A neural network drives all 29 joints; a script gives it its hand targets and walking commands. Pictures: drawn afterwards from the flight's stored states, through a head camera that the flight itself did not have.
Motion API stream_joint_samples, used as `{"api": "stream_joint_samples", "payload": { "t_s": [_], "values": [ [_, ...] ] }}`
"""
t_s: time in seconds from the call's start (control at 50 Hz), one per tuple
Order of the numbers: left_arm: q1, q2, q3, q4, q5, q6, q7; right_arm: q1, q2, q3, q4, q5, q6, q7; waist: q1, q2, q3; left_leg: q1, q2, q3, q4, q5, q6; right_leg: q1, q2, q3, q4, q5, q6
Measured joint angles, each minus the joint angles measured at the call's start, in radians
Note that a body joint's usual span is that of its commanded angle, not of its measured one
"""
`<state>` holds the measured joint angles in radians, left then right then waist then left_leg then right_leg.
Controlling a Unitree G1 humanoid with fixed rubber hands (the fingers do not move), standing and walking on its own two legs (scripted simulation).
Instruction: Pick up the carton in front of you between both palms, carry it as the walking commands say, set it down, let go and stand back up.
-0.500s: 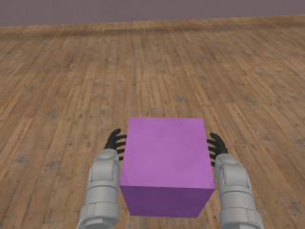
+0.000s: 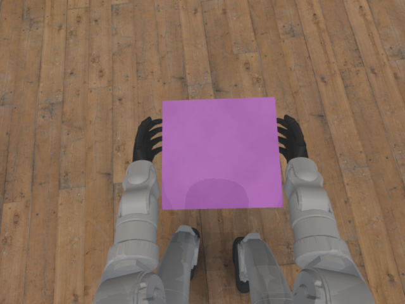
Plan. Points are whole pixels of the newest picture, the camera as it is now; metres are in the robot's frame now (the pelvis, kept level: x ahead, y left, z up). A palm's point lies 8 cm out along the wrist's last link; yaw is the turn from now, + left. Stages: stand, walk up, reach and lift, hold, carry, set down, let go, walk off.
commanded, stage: set down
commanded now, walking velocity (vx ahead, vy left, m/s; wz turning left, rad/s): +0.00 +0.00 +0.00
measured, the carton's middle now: (218, 161) +0.39 +0.02 -0.15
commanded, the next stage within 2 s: none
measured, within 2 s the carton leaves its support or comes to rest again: rests again in 1.86 s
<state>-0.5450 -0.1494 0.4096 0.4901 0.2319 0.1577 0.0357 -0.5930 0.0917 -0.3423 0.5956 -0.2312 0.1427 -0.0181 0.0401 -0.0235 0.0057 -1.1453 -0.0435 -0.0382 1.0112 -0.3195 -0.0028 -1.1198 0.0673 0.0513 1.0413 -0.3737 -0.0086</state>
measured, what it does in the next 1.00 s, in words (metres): lowers itself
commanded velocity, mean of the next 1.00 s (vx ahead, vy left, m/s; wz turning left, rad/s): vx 0.00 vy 0.00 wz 0.00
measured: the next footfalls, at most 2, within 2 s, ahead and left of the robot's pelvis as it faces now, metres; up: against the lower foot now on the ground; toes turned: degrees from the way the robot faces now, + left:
none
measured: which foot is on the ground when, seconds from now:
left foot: down 0.00-1.00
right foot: down 0.00-1.00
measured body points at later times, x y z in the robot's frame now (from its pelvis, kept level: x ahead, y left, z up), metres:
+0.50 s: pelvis -0.02 +0.00 -0.13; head +0.23 +0.01 +0.25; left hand +0.42 +0.19 -0.22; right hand +0.45 -0.11 -0.22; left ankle +0.07 +0.12 -0.65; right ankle +0.05 -0.11 -0.65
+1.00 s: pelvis -0.05 +0.00 -0.25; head +0.27 +0.01 +0.07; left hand +0.44 +0.21 -0.38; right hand +0.49 -0.09 -0.38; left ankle +0.07 +0.12 -0.65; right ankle +0.05 -0.11 -0.65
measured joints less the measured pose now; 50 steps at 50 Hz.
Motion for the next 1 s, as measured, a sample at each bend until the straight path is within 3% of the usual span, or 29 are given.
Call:
{"api": "stream_joint_samples", "payload": {
  "t_s": [0.1,0.24,0.4,0.68,1.0],
  "values": [
    [-0.033,0.016,0.006,0.007,-0.034,0.013,0.003,-0.035,-0.011,0.012,0.008,0.039,0.015,-0.016,0.006,-0.004,-0.101,-0.18,-0.007,-0.007,0.129,-0.044,-0.007,-0.18,0.012,0.002,0.129,-0.044,0.002],
    [-0.113,0.024,0.063,0.062,-0.005,0.065,-0.006,-0.118,-0.013,-0.036,0.071,0.01,0.065,-0.017,0.014,-0.01,-0.178,-0.341,-0.017,-0.012,0.264,-0.09,-0.014,-0.341,0.023,0.001,0.266,-0.093,0.003],
    [-0.19,0.051,0.084,0.113,-0.001,0.06,0.0,-0.206,-0.04,-0.039,0.138,0.008,0.057,-0.032,0.019,-0.012,-0.215,-0.537,-0.029,-0.02,0.407,-0.123,-0.022,-0.535,0.036,-0.003,0.408,-0.126,0.008],
    [-0.331,0.107,0.076,0.141,-0.078,0.051,0.038,-0.386,-0.128,0.033,0.211,0.086,0.049,-0.064,0.037,-0.01,-0.148,-0.828,-0.048,-0.021,0.664,-0.16,-0.035,-0.824,0.065,-0.004,0.663,-0.165,0.028],
    [-0.523,0.171,0.109,0.211,-0.098,0.065,0.053,-0.629,-0.213,0.068,0.346,0.108,0.057,-0.079,0.056,-0.016,-0.005,-1.047,-0.063,-0.013,0.887,-0.172,-0.053,-1.048,0.094,-0.007,0.894,-0.179,0.045]
  ]
}}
